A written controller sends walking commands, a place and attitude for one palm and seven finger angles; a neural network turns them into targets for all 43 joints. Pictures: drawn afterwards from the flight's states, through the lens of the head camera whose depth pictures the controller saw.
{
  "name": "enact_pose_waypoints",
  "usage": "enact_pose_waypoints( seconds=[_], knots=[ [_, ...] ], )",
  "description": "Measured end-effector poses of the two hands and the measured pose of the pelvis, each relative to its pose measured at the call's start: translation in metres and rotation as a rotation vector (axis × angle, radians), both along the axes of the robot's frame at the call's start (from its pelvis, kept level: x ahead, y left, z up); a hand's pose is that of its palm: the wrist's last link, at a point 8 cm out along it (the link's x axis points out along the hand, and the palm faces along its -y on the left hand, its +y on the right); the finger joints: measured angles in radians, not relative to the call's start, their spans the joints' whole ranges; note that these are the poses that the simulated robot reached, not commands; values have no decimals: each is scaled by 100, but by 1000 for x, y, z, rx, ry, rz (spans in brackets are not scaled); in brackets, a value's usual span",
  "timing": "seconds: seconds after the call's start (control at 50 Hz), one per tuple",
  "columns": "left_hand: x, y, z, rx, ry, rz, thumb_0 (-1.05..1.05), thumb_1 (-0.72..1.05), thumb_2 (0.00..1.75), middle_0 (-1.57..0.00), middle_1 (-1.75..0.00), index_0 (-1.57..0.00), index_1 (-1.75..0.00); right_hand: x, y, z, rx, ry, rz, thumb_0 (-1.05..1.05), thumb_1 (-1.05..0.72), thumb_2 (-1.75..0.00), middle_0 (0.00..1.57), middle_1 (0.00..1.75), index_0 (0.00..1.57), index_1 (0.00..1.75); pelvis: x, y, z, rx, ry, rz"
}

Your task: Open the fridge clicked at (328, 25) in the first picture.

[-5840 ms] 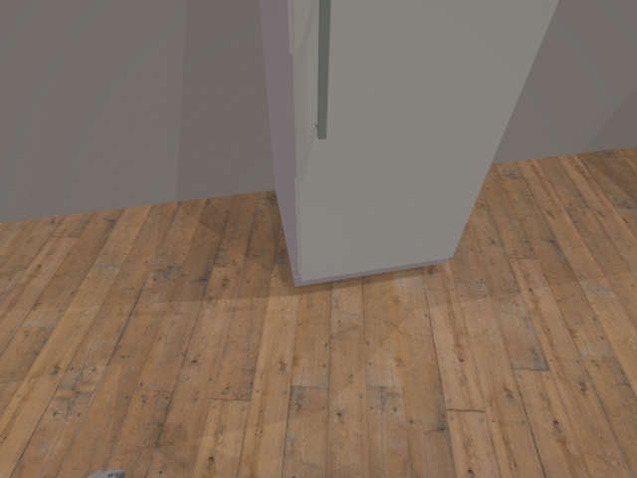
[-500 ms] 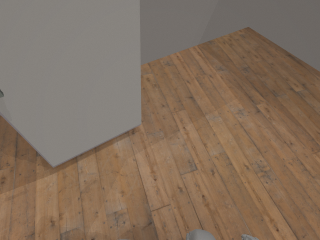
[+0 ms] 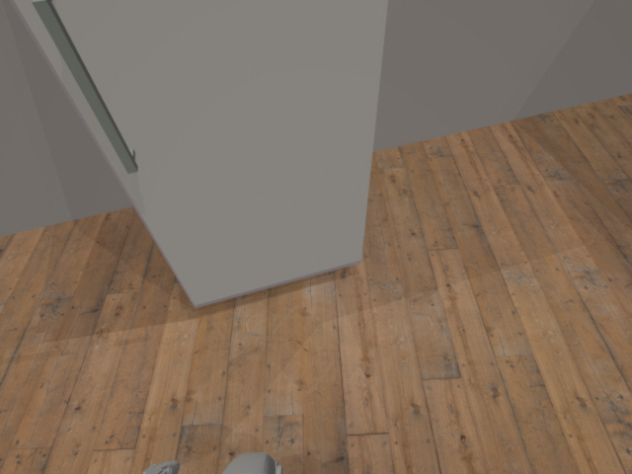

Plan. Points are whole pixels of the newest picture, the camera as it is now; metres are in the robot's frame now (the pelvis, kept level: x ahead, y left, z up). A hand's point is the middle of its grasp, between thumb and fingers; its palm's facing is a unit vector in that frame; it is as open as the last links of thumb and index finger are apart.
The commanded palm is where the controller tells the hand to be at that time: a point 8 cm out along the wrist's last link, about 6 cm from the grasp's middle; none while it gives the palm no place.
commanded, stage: turn to face it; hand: left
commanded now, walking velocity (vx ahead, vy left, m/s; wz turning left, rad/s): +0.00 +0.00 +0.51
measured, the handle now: (96, 94) +0.68 +0.40 +0.12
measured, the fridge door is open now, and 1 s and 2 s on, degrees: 0 0 0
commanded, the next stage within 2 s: take the last steps up to it in 0.56 s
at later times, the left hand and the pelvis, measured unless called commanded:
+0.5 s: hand out of the picture +0.04 +0.26 -0.16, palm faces +0.24 -0.94 -0.25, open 7.3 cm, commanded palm none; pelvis +0.00 +0.04 +0.00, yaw +12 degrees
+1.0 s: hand out of the picture -0.10 +0.20 -0.17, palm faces +0.42 -0.88 -0.20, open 7.3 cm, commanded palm none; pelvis +0.00 +0.04 +0.00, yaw +20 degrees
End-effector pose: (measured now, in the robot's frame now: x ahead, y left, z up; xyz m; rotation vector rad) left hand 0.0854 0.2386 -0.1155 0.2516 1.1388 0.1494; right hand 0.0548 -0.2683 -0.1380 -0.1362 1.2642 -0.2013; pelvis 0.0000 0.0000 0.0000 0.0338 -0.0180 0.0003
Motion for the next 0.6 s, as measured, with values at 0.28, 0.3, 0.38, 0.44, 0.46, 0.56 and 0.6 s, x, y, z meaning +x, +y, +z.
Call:
enact_pose_waypoints(
  seconds=[0.28, 0.3, 0.38, 0.44, 0.46, 0.56, 0.6],
  knots=[
    [-91, 79, -36, -27, 183, 247, 1, 91, 90, -20, -30, -20, -30, 78, 74, 23, -79, -120, 242, 1, -91, -90, 20, 30, 20, 30, 0, 45, -7, -45, 3, 132],
    [-90, 80, -33, -30, 173, 252, 1, 91, 90, -20, -30, -20, -30, 78, 78, 24, -75, -116, 248, 1, -91, -90, 20, 30, 20, 30, 0, 46, -5, -47, 2, 139],
    [-84, 80, -23, -34, 124, 265, 0, 91, 90, -19, -30, -20, -30, 72, 89, 24, -48, -98, 264, 1, -91, -90, 20, 30, 20, 30, -1, 48, 2, -52, -1, 166],
    [-77, 74, -17, -35, 89, 270, 0, 91, 90, -19, -30, -20, -30, 65, 91, 20, -25, -82, 266, 1, -91, -90, 20, 30, 20, 30, -2, 45, 4, -49, -5, 186],
    [-74, 71, -16, -35, 78, 271, 0, 91, 90, -19, -30, -20, -30, 62, 91, 18, -17, -75, 265, 1, -91, -90, 20, 30, 20, 30, -3, 43, 4, -48, -6, 192],
    [-62, 49, -10, -29, 17, 273, 0, 91, 90, -19, -30, -20, -30, 46, 79, 3, 20, -33, 257, 1, -91, -90, 20, 30, 20, 30, -5, 28, 0, -34, -10, 223],
    [-61, 38, -9, -20, -10, 277, 0, 91, 90, -20, -30, -20, -30, 41, 70, -6, 36, -17, 254, 1, -91, -90, 20, 30, 20, 30, -5, 18, -4, -21, -10, 236]
  ],
)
